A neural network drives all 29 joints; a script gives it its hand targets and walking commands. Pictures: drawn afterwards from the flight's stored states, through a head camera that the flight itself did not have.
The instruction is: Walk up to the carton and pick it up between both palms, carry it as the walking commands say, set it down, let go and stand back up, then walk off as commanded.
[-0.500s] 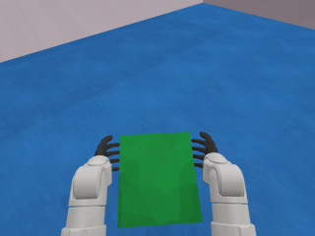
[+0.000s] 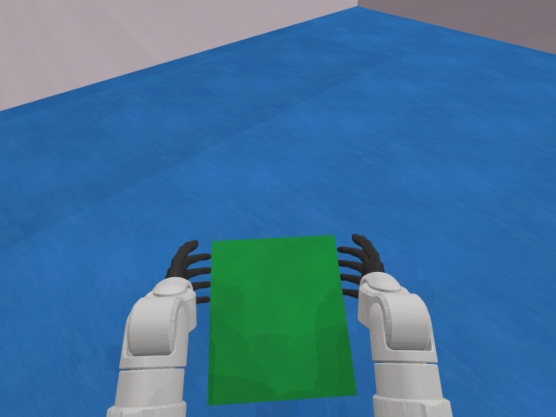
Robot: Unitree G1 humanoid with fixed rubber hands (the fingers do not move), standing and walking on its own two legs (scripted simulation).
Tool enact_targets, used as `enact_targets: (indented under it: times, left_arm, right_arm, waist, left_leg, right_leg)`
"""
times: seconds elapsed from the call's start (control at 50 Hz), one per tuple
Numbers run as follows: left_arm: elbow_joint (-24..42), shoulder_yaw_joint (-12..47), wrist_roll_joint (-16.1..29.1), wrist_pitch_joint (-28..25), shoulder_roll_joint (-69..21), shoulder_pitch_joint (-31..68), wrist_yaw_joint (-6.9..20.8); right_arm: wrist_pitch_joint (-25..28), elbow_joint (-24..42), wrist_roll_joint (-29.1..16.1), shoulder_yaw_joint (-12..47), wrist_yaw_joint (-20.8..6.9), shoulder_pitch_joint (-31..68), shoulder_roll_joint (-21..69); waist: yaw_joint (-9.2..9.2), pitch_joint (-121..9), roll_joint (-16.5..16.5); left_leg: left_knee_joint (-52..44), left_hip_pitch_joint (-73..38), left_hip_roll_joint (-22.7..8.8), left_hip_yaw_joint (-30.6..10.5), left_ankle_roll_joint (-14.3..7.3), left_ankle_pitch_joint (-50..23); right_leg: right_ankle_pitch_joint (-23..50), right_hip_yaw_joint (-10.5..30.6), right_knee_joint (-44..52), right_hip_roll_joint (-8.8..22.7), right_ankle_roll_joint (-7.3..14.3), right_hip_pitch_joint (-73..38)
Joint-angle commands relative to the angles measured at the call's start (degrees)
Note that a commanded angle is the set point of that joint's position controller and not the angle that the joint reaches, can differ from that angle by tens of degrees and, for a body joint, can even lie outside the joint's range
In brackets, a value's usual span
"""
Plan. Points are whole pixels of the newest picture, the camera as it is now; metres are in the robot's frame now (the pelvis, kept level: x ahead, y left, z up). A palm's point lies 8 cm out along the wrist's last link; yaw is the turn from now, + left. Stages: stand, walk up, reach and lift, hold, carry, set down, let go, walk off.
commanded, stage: carry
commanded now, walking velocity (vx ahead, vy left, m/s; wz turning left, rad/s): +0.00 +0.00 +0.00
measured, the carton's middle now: (276, 320) +0.29 +0.00 -0.03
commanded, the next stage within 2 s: none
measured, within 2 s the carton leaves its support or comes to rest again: neither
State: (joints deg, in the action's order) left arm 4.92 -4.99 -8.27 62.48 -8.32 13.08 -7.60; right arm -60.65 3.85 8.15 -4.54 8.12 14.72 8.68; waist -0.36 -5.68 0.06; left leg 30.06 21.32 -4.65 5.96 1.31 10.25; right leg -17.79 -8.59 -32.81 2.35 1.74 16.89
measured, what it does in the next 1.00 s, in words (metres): walks ahead, turning right: right foot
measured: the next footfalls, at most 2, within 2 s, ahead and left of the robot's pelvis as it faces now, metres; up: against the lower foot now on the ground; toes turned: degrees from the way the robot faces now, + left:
right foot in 0.70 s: +0.20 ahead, -0.13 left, +0.00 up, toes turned -22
left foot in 1.08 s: +0.54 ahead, -0.02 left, +0.00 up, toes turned -14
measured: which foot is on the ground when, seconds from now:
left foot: down 0.00-0.70, up 0.72-1.00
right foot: down 0.00-0.40, up 0.42-0.68, down 0.70-1.00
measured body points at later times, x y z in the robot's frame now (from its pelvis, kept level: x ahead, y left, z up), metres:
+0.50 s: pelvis +0.06 +0.01 +0.01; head +0.04 +0.02 +0.46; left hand +0.36 +0.12 +0.10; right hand +0.34 -0.14 +0.10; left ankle +0.05 +0.14 -0.73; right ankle +0.01 -0.09 -0.70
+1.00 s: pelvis +0.29 -0.07 +0.01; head +0.34 -0.09 +0.46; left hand +0.64 -0.06 +0.08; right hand +0.56 -0.30 +0.08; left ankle +0.45 +0.04 -0.70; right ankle +0.17 -0.11 -0.73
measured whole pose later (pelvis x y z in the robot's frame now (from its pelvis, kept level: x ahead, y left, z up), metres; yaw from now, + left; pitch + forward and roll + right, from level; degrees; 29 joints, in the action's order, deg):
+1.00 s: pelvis +0.29 -0.07 +0.01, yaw -20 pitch +4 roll +1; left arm 11.1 -6.8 -6.7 70.9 -11.1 22.5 -16.1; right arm -69.0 11.9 6.8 -6.6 16.4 22.7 11.1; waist -0.2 2.2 -0.4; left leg 38.8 33.3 -6.2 5.1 3.9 10.0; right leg -19.0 -2.4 -19.4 -1.4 2.7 4.7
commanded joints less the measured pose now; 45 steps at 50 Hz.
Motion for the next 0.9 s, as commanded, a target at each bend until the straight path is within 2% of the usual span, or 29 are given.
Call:
enact_targets:
  times: [0.0, 0.14, 0.16, 0.18, 0.2, 0.22, 0.24, 0.26, 0.28, 0.3, 0.34, 0.36, 0.4, 0.42, 0.44, 0.46, 0.52, 0.58, 0.62, 0.64, 0.66, 0.68, 0.7, 0.72, 0.74, 0.76, 0.78, 0.82, 0.88]
  left_arm:
    - [6.2, 31.32, 20.4, -2.28, -52.09, 26.52, 14.99]
    - [6.07, 31.22, 20.25, -2.46, -52.0, 26.42, 14.98]
    - [16.13, 37.11, 25.29, -0.82, -54.0, 28.84, 14.78]
    - [19.76, 39.66, 27.36, 1.71, -54.64, 29.19, 14.61]
    - [16.76, 38.49, 26.21, 3.75, -53.73, 27.67, 14.64]
    - [15.34, 38.2, 25.73, 5.27, -53.28, 27.04, 14.89]
    - [15.29, 38.37, 25.95, 6.3, -53.3, 27.26, 15.21]
    - [15.68, 38.67, 26.55, 6.98, -53.49, 28.45, 15.49]
    - [15.36, 38.7, 26.98, 7.51, -53.82, 29.38, 15.65]
    - [14.64, 38.5, 27.04, 8.01, -54.22, 29.58, 15.7]
    - [14.12, 38.42, 26.83, 8.77, -55.0, 30.22, 15.65]
    - [14.04, 38.6, 26.9, 9.11, -55.39, 30.73, 15.65]
    - [12.54, 37.62, 26.72, 9.91, -55.85, 33.23, 15.89]
    - [11.34, 36.64, 26.51, 10.42, -55.84, 34.78, 16.29]
    - [9.45, 35.37, 26.7, 10.57, -56.11, 35.03, 16.73]
    - [8.13, 34.75, 27.35, 10.41, -57.48, 35.55, 16.89]
    - [6.61, 35.4, 28.71, 9.88, -61.28, 38.02, 16.56]
    - [4.13, 33.0, 28.03, 9.68, -61.48, 39.28, 15.8]
    - [3.61, 32.0, 27.71, 9.75, -61.16, 39.89, 15.53]
    - [3.26, 31.68, 27.41, 9.75, -61.38, 40.38, 15.45]
    - [1.91, 31.29, 27.1, 9.7, -61.43, 39.3, 15.3]
    - [0.57, 30.88, 26.48, 9.57, -61.62, 37.64, 15.22]
    - [-0.33, 29.69, 25.74, 9.5, -61.12, 37.31, 15.26]
    - [0.66, 29.55, 25.28, 9.12, -61.67, 38.33, 15.2]
    - [2.4, 30.75, 25.4, 8.97, -63.25, 39.22, 15.01]
    - [2.96, 31.46, 25.78, 8.49, -64.57, 38.62, 15.09]
    - [4.54, 31.98, 26.69, 8.09, -65.28, 39.4, 15.18]
    - [7.16, 31.97, 28.07, 7.3, -65.56, 40.83, 15.27]
    - [9.76, 32.62, 28.18, 6.66, -63.58, 39.71, 15.11]
  right_arm:
    - [0.49, 3.03, -19.97, 31.01, -14.83, 21.67, 54.02]
    - [0.69, 2.9, -19.87, 30.88, -14.81, 21.66, 53.94]
    - [-0.89, 12.95, -24.95, 36.81, -14.68, 24.26, 56.19]
    - [-3.22, 16.95, -27.22, 39.34, -14.34, 25.28, 57.09]
    - [-5.13, 14.3, -26.12, 38.08, -14.15, 23.54, 56.25]
    - [-6.62, 12.74, -25.26, 37.41, -14.24, 21.9, 55.7]
    - [-7.69, 12.43, -24.93, 37.21, -14.43, 21.62, 55.47]
    - [-8.51, 12.31, -24.99, 37.3, -14.63, 22.3, 55.65]
    - [-9.16, 11.97, -25.22, 37.22, -14.84, 23.07, 56.0]
    - [-9.69, 11.42, -25.55, 36.91, -15.04, 23.66, 56.4]
    - [-10.33, 10.18, -26.0, 36.18, -15.3, 24.58, 57.36]
    - [-10.52, 9.66, -25.97, 35.82, -15.32, 25.23, 57.5]
    - [-11.01, 7.77, -25.33, 34.88, -15.35, 24.67, 58.51]
    - [-11.16, 6.65, -24.6, 34.58, -15.26, 25.03, 59.93]
    - [-11.11, 7.03, -24.16, 34.53, -15.06, 26.59, 60.91]
    - [-10.97, 7.48, -24.19, 34.59, -15.01, 28.1, 61.95]
    - [-10.7, 6.55, -24.87, 33.33, -15.16, 29.87, 63.73]
    - [-10.98, 4.26, -25.62, 31.59, -15.42, 31.05, 63.56]
    - [-11.2, 3.07, -25.37, 30.93, -15.42, 30.82, 63.05]
    - [-11.26, 2.53, -25.27, 30.82, -15.45, 30.4, 62.65]
    - [-11.29, 2.35, -25.26, 30.86, -15.5, 30.72, 62.1]
    - [-11.29, 2.13, -25.47, 30.94, -15.56, 32.77, 61.18]
    - [-11.33, 1.85, -25.8, 31.67, -15.69, 32.92, 62.03]
    - [-11.4, 1.33, -26.25, 32.36, -15.87, 33.14, 63.37]
    - [-11.16, 1.56, -26.25, 31.97, -16.13, 33.19, 64.29]
    - [-10.58, 3.34, -26.86, 32.95, -16.26, 33.73, 64.92]
    - [-9.98, 5.4, -27.6, 33.51, -16.27, 35.49, 65.58]
    - [-9.09, 7.12, -27.74, 33.86, -15.73, 36.34, 66.13]
    - [-8.51, 8.17, -26.85, 33.81, -14.56, 33.74, 65.16]
  waist:
    - [-0.06, -13.1, 0.08]
    - [-0.06, -13.07, 0.07]
    - [-0.03, -13.45, 0.48]
    - [-0.19, -13.34, 1.03]
    - [-0.15, -12.1, 2.21]
    - [-0.17, -9.82, 3.62]
    - [-0.28, -7.54, 5.2]
    - [-0.3, -5.4, 6.36]
    - [-0.2, -4.11, 7.18]
    - [-0.05, -4.09, 7.15]
    - [0.38, -7.14, 3.87]
    - [0.61, -8.32, -0.65]
    - [1.8, -8.49, -14.54]
    - [1.84, -5.97, -13.03]
    - [1.56, -4.86, -8.25]
    - [1.46, -5.27, -6.1]
    - [1.33, -7.68, -8.42]
    - [1.12, -8.52, -10.76]
    - [0.82, -9.84, -11.66]
    - [0.33, -11.76, -10.6]
    - [-0.68, -14.77, -6.87]
    - [-2.83, -15.46, 1.19]
    - [-1.96, -13.59, 16.98]
    - [-1.09, -13.21, 15.77]
    - [-0.88, -14.16, 7.82]
    - [-0.83, -13.11, 3.38]
    - [-0.71, -12.53, 0.37]
    - [-0.49, -13.12, 3.22]
    - [-0.41, -13.87, 5.7]
  left_leg:
    - [-2.85, -6.63, -3.88, -3.38, -1.91, -7.24]
    - [-2.99, -6.58, -3.86, -3.38, -1.96, -7.1]
    - [-3.14, -6.98, -3.74, -2.88, -1.63, -2.59]
    - [-3.05, -6.78, -3.59, -1.9, -1.08, 6.13]
    - [-2.82, -5.09, -2.37, -1.12, -1.05, 15.41]
    - [-1.65, -1.83, -1.58, -0.37, -0.8, 20.49]
    - [0.51, 0.74, -0.8, 1.15, -0.32, 20.28]
    - [2.37, 2.12, -0.01, 2.54, 0.01, 16.63]
    - [2.17, 1.74, 0.38, 3.48, 0.23, 12.94]
    - [-0.45, -0.8, 0.62, 3.98, 0.38, 10.87]
    - [-6.55, -11.06, -0.29, 3.34, 0.4, 9.33]
    - [-10.64, -16.03, -3.92, -1.38, -0.42, 13.49]
    - [-22.11, -26.63, -16.56, -19.69, -6.24, 28.71]
    - [-24.65, -26.14, -21.14, -24.84, -9.27, 30.75]
    - [-25.28, -24.16, -22.42, -24.26, -10.17, 29.43]
    - [-25.28, -24.21, -22.19, -20.29, -9.52, 25.88]
    - [-21.95, -25.53, -17.61, -6.37, -6.42, 12.41]
    - [-18.6, -24.54, -16.4, 1.06, -4.32, 5.2]
    - [-12.25, -23.1, -15.99, 5.13, -2.82, -2.54]
    - [-5.63, -20.89, -14.68, 8.29, -1.24, -6.27]
    - [5.26, -15.45, -11.75, 11.31, 0.92, -10.13]
    - [21.97, -3.74, -8.99, 12.78, 3.08, -10.55]
    - [35.33, 15.21, -1.96, 8.79, 4.39, 15.98]
    - [43.18, 26.22, -0.26, -0.95, 3.28, 24.07]
    - [46.43, 28.75, -4.12, -5.53, 2.11, 22.6]
    - [44.6, 27.64, -5.89, -6.71, 2.3, 17.89]
    - [39.06, 25.67, -7.08, -7.02, 2.89, 13.74]
    - [29.77, 20.7, -5.51, -4.23, 3.74, 9.46]
    - [19.18, 16.23, -2.78, -1.82, 3.7, 3.63]
  right_leg:
    - [8.08, 6.31, 6.77, 6.47, 0.03, -2.85]
    - [7.9, 6.34, 6.78, 6.44, 0.05, -2.86]
    - [4.08, 6.93, 7.48, 6.49, 0.19, -2.13]
    - [-3.83, 7.51, 9.28, 6.93, 0.28, -1.98]
    - [-14.19, 9.35, 11.94, 6.88, 1.23, -1.57]
    - [-21.64, 13.07, 15.3, 8.33, 2.51, -2.08]
    - [-24.73, 16.69, 18.48, 10.54, 3.74, -3.06]
    - [-24.3, 18.8, 20.54, 12.52, 4.79, -3.68]
    - [-21.94, 18.96, 21.11, 13.46, 5.48, -3.75]
    - [-19.53, 17.86, 20.56, 13.17, 5.44, -3.12]
    - [-16.53, 12.23, 16.2, 9.3, 3.16, 0.33]
    - [-15.56, 8.39, 10.33, 6.3, 1.47, 4.1]
    - [-12.04, -1.19, -9.16, -0.19, -1.61, 18.55]
    - [-11.51, 2.53, -13.85, 1.39, -1.32, 22.8]
    - [-10.05, 4.56, -14.7, 3.2, -1.09, 22.82]
    - [-9.0, 4.53, -13.74, 3.85, -1.21, 22.01]
    - [-2.91, 0.7, -9.05, 1.78, -1.46, 17.56]
    - [-0.6, -2.76, -3.41, -0.27, -1.31, 11.86]
    - [0.8, -5.44, 0.32, -2.46, -1.02, 5.35]
    - [3.79, -7.33, 4.09, -3.92, -0.69, -1.8]
    - [4.29, -6.92, 7.02, -5.1, 0.18, -13.4]
    - [1.5, 4.4, 11.77, 0.7, 2.71, -24.92]
    - [0.14, 34.6, 18.65, 16.46, 8.17, -31.11]
    - [8.32, 45.4, 19.47, 21.63, 13.77, -33.67]
    - [16.1, 38.93, 15.93, 20.93, 14.03, -34.71]
    - [21.59, 31.69, 14.35, 18.46, 12.41, -31.59]
    - [22.98, 25.95, 14.94, 16.26, 10.64, -28.42]
    - [24.65, 19.8, 16.45, 13.09, 8.87, -25.82]
    - [30.07, 15.49, 16.23, 10.19, 7.89, -25.99]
